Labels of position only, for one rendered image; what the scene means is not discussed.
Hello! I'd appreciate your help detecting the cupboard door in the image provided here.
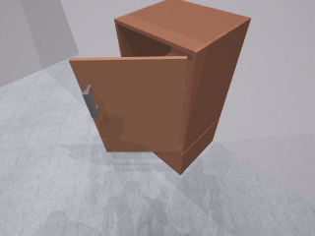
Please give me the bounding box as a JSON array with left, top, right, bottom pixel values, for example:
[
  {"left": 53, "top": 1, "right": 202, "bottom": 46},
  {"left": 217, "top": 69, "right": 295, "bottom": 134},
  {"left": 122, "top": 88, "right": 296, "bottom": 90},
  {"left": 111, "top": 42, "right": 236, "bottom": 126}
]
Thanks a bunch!
[{"left": 69, "top": 56, "right": 187, "bottom": 152}]

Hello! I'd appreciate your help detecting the handle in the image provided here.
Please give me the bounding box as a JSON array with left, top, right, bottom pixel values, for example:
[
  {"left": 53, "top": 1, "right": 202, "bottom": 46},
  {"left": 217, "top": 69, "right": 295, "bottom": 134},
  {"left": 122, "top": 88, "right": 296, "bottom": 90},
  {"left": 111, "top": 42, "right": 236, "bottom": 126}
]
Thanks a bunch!
[{"left": 82, "top": 85, "right": 98, "bottom": 118}]

